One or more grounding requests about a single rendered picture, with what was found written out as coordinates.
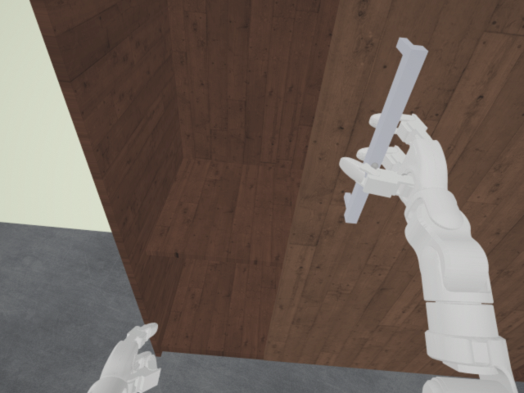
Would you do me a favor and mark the robot left hand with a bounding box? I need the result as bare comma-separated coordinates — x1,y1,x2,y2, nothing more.
99,323,161,393

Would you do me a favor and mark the robot right forearm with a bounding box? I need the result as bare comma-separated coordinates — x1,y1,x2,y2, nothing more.
404,187,518,393

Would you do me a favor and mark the robot right hand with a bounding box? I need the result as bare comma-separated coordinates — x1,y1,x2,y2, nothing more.
339,113,448,206

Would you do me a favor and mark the handle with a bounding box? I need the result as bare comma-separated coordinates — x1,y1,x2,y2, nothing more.
344,38,428,224

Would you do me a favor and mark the robot left forearm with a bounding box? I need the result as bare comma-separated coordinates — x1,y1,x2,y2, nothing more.
88,377,129,393

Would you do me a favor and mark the robot right upper arm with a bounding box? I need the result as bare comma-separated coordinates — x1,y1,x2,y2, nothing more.
422,377,509,393

